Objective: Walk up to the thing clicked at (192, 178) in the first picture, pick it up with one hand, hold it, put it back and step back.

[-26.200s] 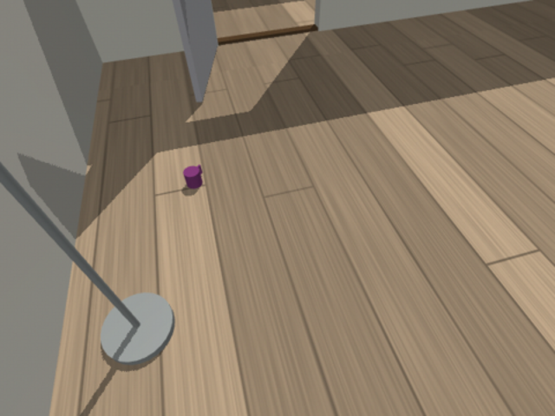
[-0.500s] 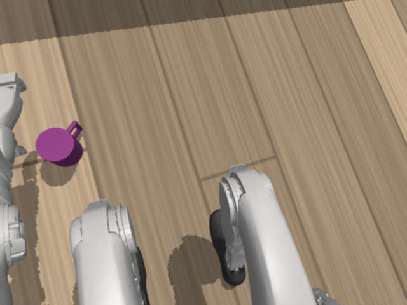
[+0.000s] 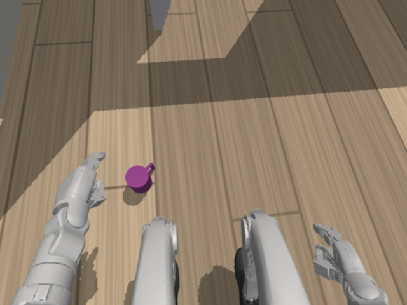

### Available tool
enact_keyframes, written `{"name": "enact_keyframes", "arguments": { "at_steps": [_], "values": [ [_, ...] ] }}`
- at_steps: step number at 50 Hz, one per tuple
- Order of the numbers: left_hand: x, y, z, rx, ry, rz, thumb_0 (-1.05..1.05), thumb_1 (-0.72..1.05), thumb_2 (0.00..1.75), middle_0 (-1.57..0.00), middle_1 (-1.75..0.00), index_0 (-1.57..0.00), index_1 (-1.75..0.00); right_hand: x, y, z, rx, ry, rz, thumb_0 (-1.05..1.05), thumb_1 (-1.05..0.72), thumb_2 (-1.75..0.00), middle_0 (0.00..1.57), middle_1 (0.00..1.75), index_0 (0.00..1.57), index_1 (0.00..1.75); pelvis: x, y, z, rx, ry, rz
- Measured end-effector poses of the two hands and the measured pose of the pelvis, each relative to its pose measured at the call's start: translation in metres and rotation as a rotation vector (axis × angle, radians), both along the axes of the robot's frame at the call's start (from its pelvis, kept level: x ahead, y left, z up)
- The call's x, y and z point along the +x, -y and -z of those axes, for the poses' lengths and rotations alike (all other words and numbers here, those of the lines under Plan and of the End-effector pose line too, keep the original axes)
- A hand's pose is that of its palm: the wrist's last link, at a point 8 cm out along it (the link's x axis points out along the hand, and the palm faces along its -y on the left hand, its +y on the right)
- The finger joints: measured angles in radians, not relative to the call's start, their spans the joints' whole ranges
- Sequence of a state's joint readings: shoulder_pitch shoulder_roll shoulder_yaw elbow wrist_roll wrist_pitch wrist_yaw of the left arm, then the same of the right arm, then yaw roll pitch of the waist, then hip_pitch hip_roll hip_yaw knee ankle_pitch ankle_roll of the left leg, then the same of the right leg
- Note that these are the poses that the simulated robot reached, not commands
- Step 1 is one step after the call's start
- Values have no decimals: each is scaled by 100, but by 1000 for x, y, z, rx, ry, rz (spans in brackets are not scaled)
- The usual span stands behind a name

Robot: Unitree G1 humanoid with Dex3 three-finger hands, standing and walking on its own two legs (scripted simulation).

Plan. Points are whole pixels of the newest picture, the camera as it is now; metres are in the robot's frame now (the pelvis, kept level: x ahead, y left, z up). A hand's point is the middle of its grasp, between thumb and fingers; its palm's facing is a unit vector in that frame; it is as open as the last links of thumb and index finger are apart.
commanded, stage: home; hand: left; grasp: from above
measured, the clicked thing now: (142, 176) +0.49 +0.22 -0.47
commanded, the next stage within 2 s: none
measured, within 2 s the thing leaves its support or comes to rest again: neither
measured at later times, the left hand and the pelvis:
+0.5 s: hand (75, 230) +0.25 +0.19 +0.10, palm faces +0.06 -0.97 -0.25, open 7.4 cm; pelvis +0.05 +0.00 +0.17, yaw +2 degrees
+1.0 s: hand (54, 255) +0.22 +0.18 +0.16, palm faces +0.10 -0.98 -0.19, open 7.4 cm; pelvis +0.08 -0.01 +0.21, yaw +3 degrees
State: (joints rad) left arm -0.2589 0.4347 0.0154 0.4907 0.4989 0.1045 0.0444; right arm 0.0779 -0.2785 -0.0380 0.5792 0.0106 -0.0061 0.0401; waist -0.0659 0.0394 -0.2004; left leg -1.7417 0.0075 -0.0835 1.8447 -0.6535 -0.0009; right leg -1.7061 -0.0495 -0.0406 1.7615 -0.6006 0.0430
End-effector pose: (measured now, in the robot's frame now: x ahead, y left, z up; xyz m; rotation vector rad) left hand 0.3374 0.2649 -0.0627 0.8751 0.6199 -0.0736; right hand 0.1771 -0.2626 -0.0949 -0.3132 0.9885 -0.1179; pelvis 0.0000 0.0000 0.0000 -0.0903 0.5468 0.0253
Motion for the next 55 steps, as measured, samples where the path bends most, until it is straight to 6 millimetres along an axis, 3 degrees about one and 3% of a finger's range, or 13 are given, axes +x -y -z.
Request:
{"name": "enact_keyframes", "arguments": {
  "at_steps": [6,12,25,32,37,44,55],
  "values": [
    [-42,9,-42,-160,-31,-144,0,87,90,-21,-31,-21,-30,30,-20,-52,29,143,-17,1,-91,-90,20,30,20,30,4,2,-41,11,63,-7],
    [-71,20,-84,-308,-67,-276,1,89,90,-21,-30,-21,-30,39,-34,-102,45,217,-9,1,-90,-90,20,30,20,30,15,2,-84,20,122,-12],
    [-103,31,-188,-511,-96,-493,1,90,90,-20,-30,-20,-30,24,-31,-188,6,252,67,1,-90,-89,20,30,21,30,53,4,-167,33,261,-24],
    [-117,35,-234,-555,-82,-517,1,90,90,-20,-30,-20,-30,35,-24,-224,-11,331,87,1,-90,-89,20,30,20,30,71,5,-195,41,322,-28],
    [-126,36,-248,-562,-75,-518,1,90,90,-20,-30,-20,-30,53,-22,-240,-13,402,67,1,-90,-90,20,30,20,30,77,6,-203,46,350,-34],
    [-132,37,-245,-569,-91,-528,1,90,90,-20,-30,-20,-29,74,-24,-252,-12,471,21,1,-90,-90,20,30,20,30,77,8,-205,53,370,-41],
    [-133,38,-244,-568,-89,-520,1,90,90,-20,-30,-20,-29,70,-27,-250,-10,453,5,1,-90,-90,20,30,21,30,75,9,-206,53,382,-42]
  ]
}}
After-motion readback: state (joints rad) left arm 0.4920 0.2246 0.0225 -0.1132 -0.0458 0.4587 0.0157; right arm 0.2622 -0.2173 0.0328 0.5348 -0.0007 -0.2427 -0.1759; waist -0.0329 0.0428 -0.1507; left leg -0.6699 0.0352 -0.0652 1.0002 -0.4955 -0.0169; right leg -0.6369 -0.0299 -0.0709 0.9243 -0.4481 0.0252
